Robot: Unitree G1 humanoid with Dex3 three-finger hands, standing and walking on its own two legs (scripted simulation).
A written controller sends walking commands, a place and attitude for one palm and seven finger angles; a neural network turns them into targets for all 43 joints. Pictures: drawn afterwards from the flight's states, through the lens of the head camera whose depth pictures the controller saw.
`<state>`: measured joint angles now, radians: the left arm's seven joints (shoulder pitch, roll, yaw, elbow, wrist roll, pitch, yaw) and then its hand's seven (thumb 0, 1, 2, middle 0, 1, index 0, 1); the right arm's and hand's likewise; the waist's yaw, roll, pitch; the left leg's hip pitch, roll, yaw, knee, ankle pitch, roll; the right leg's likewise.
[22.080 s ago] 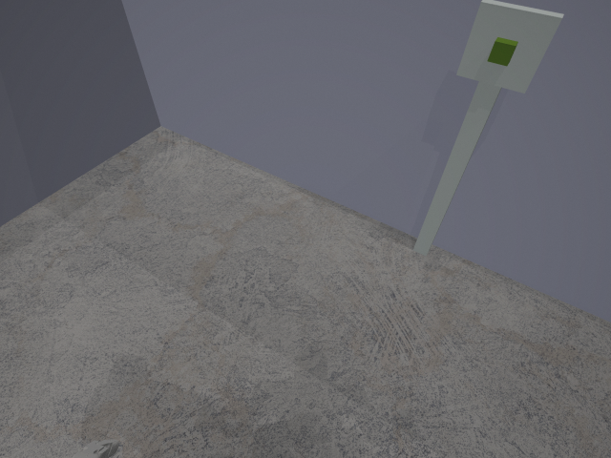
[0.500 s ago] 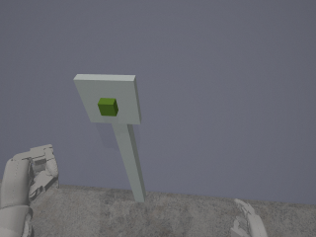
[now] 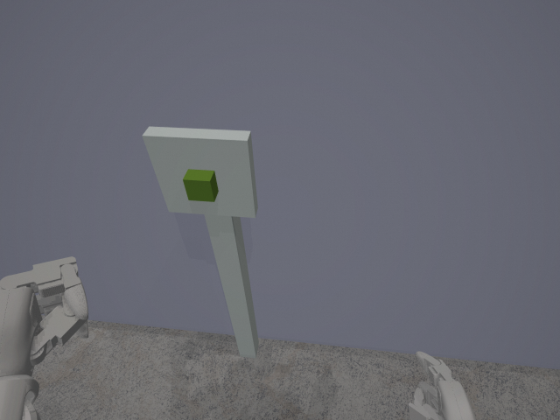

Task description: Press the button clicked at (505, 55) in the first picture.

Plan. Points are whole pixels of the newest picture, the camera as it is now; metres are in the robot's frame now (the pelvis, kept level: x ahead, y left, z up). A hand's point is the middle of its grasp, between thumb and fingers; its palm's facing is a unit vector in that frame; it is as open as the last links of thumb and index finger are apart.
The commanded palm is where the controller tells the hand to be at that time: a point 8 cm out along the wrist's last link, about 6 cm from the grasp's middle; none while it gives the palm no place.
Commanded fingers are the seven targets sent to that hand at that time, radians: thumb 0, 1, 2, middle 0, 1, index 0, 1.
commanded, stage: step back with the hand held close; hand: left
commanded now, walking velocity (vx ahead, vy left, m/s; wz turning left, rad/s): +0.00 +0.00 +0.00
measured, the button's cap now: (201, 184) +0.47 +0.21 +0.09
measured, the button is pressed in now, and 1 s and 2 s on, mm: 0 0 0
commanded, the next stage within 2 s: stop stepping back and stand still in 1.56 s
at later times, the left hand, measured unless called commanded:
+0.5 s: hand (65, 321) +0.17 +0.25 +0.15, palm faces +0.27 -0.82 -0.50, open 3.1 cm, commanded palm +0.10 +0.30 +0.17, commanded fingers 0.00 0.90 0.90 -1.30 -1.50 -1.30 -1.50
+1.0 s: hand out of the picture +0.10 +0.28 +0.16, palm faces +0.38 -0.78 -0.49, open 3.1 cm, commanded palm +0.03 +0.31 +0.17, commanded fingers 0.00 0.90 0.90 -1.30 -1.50 -1.30 -1.50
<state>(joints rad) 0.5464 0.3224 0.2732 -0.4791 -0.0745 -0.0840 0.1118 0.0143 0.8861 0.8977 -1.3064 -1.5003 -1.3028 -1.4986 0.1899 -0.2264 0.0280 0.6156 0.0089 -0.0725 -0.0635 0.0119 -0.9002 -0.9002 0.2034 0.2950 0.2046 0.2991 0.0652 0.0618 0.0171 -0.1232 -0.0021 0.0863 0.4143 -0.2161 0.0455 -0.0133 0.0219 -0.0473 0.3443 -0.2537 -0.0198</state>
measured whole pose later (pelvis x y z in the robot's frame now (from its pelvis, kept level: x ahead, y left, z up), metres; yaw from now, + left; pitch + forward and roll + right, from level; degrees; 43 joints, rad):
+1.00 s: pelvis -0.09 +0.03 -0.02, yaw +2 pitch +2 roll -3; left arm 0.61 0.42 0.42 -0.62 -0.02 -0.25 0.14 0.01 0.88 0.90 -1.31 -1.50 -1.31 -1.50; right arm 0.21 -0.20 0.01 0.56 0.00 -0.08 -0.06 0.01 -0.90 -0.90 0.21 0.30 0.21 0.30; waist 0.00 0.01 0.04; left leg -0.47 -0.02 0.07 0.55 -0.13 0.10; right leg -0.31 0.06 0.04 0.57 -0.30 0.01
